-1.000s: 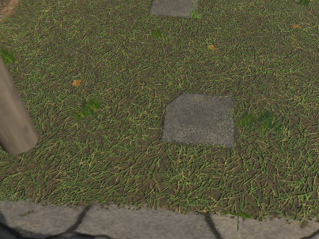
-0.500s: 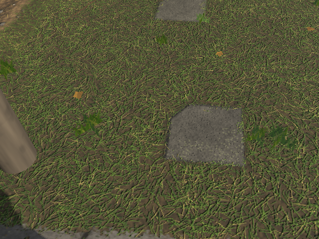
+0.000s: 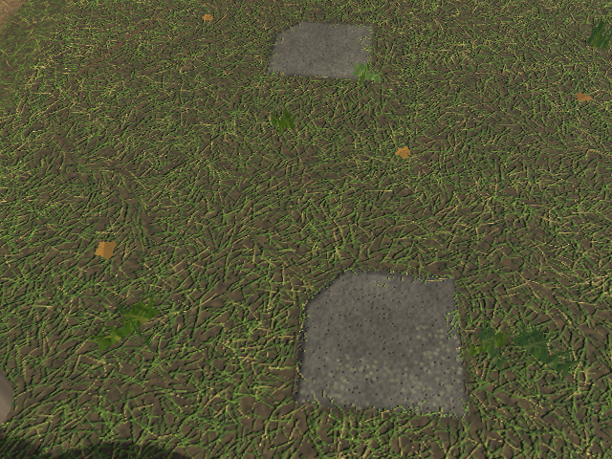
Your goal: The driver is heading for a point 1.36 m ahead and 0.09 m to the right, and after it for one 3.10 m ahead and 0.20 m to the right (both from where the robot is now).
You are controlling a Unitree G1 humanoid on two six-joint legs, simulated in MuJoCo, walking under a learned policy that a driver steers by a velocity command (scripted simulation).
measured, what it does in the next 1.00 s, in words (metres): walks ahead: right foot, then left foot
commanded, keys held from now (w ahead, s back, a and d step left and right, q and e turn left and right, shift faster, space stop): w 1.00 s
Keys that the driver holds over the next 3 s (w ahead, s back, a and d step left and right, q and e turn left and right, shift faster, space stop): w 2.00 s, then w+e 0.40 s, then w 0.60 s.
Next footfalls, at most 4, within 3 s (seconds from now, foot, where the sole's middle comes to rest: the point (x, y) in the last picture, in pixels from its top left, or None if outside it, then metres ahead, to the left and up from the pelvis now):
0.36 right None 0.37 -0.13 -0.78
0.90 left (293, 386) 0.66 0.06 -0.78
1.48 right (357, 279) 0.97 -0.11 -0.78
2.04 left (288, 199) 1.26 0.08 -0.78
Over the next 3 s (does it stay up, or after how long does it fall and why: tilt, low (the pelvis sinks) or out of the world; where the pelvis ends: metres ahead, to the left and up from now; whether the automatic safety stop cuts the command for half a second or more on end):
stays up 1.59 -0.08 0.00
